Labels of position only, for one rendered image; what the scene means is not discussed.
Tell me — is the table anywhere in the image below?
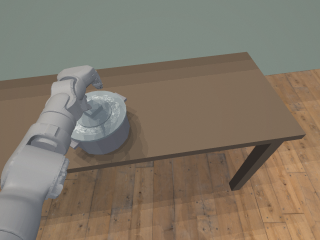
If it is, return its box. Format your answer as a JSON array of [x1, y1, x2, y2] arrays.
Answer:
[[0, 52, 306, 191]]

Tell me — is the left robot upper arm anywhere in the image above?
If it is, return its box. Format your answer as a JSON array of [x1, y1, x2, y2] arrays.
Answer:
[[0, 144, 70, 240]]

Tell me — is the robot left forearm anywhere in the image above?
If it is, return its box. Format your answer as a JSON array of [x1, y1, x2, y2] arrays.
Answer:
[[0, 74, 86, 190]]

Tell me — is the left robot hand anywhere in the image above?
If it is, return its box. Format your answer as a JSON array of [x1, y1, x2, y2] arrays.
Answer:
[[57, 65, 103, 112]]

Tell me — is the lid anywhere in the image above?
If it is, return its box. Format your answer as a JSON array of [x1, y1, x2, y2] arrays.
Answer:
[[71, 90, 127, 142]]

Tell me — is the knob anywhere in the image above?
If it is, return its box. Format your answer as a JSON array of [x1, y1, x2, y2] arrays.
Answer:
[[83, 99, 103, 119]]

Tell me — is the pot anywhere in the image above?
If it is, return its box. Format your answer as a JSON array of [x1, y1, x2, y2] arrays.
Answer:
[[70, 92, 130, 155]]

